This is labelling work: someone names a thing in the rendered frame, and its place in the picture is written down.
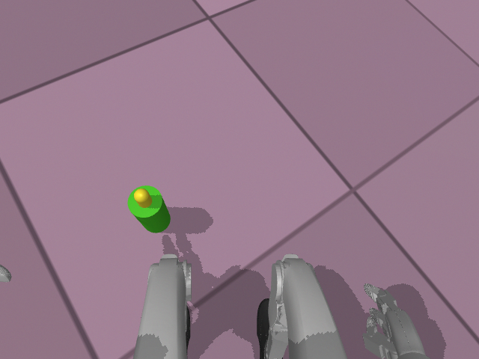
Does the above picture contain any right robot foot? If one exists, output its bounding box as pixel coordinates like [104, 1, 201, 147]
[257, 298, 283, 359]

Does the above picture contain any right robot hand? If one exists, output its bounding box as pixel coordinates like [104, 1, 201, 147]
[362, 283, 425, 359]

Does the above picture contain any bottle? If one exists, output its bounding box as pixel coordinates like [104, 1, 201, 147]
[127, 185, 171, 233]

